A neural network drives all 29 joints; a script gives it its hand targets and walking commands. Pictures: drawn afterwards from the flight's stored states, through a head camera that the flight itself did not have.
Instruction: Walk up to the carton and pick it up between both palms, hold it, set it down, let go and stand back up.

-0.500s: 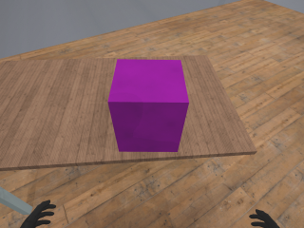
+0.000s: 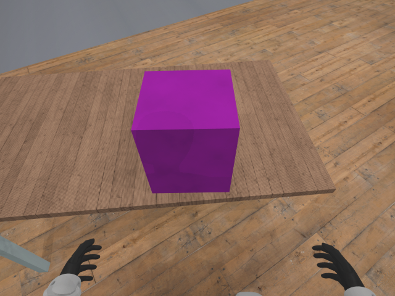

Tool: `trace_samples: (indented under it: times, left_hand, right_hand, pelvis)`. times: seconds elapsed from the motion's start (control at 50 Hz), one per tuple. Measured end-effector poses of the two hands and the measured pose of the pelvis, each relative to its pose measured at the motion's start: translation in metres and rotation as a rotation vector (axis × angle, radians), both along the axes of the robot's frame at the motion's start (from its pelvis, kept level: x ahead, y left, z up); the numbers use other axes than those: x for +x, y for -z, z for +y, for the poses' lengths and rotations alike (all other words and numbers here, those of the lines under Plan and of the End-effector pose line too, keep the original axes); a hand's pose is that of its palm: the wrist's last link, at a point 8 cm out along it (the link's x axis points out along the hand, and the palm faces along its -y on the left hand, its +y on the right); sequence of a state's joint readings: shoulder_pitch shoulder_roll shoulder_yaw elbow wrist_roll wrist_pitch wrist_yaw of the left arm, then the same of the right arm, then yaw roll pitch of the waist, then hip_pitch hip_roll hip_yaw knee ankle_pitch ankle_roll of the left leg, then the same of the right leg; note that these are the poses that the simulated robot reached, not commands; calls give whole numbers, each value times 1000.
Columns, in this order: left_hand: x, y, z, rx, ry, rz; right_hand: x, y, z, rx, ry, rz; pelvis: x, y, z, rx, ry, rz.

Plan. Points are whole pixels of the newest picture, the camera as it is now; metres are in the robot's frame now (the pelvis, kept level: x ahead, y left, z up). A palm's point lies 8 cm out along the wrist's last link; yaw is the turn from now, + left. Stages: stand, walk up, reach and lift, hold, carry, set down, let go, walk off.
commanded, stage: reach and lift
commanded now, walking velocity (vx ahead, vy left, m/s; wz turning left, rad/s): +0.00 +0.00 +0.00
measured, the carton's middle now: (189, 134) +0.48 +0.02 +0.01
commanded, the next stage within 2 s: none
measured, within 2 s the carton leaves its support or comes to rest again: neither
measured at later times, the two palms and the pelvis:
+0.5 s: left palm (72, 260) +0.20 +0.26 -0.03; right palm (331, 256) +0.19 -0.26 -0.04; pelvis +0.01 +0.00 +0.01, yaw +0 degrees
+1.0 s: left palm (76, 234) +0.24 +0.25 +0.00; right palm (312, 238) +0.22 -0.22 -0.02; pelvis +0.02 +0.01 +0.01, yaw +0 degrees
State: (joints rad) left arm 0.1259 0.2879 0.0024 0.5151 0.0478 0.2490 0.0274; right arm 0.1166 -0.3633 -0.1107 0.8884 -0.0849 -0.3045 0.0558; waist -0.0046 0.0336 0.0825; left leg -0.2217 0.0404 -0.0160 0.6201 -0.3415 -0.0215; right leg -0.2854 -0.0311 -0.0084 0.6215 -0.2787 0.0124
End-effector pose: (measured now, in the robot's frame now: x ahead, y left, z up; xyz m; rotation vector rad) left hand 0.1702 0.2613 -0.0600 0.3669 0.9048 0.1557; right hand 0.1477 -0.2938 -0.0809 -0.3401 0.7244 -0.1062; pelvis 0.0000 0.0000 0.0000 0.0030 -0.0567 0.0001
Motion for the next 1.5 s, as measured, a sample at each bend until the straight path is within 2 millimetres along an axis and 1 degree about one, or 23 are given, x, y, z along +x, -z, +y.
trace_samples:
  times: [0.06,0.18,0.3,0.38,0.5,0.66,0.76,0.9,1.02,1.16,1.26,1.36,1.5]
  left_hand:
    - [8,-7,-6,-11,3,-55]
    - [12,-17,-4,-18,-10,-106]
    - [11,-19,-4,-52,-27,-122]
    - [14,-20,-4,-78,-36,-150]
    - [25,-26,-5,-107,-42,-223]
    - [42,-32,-12,-163,-43,-323]
    - [51,-39,-14,-182,-34,-409]
    - [59,-50,-13,-192,-18,-505]
    - [68,-60,-14,-213,-20,-581]
    - [89,-74,-20,-241,-13,-674]
    - [98,-76,-25,-260,-9,-682]
    - [107,-82,-27,-269,-6,-703]
    - [129,-94,-33,-286,5,-703]
  right_hand:
    - [8,-9,0,7,20,-63]
    - [10,-19,2,25,52,-90]
    - [18,-27,16,54,57,-117]
    - [26,-31,26,78,57,-141]
    - [42,-41,37,112,53,-208]
    - [53,-46,42,145,74,-253]
    - [62,-53,52,168,65,-318]
    - [68,-57,68,216,61,-377]
    - [73,-63,72,233,65,-420]
    - [96,-79,81,271,52,-504]
    - [111,-87,87,281,34,-525]
    - [126,-95,89,291,34,-535]
    - [147,-105,94,308,34,-530]
  pelvis:
    - [2,-1,-2,3,0,-22]
    - [3,-4,-4,6,1,-68]
    - [1,-7,-2,3,2,-71]
    - [2,-7,-1,2,2,-66]
    - [7,-8,0,1,2,-55]
    - [15,-10,3,-3,2,-36]
    - [18,-10,5,-6,2,-28]
    - [20,-10,7,-8,2,-25]
    - [19,-10,7,-7,2,-25]
    - [19,-10,7,-7,2,-25]
    - [20,-10,7,-7,1,-24]
    - [20,-10,7,-7,1,-25]
    - [20,-10,7,-8,1,-24]
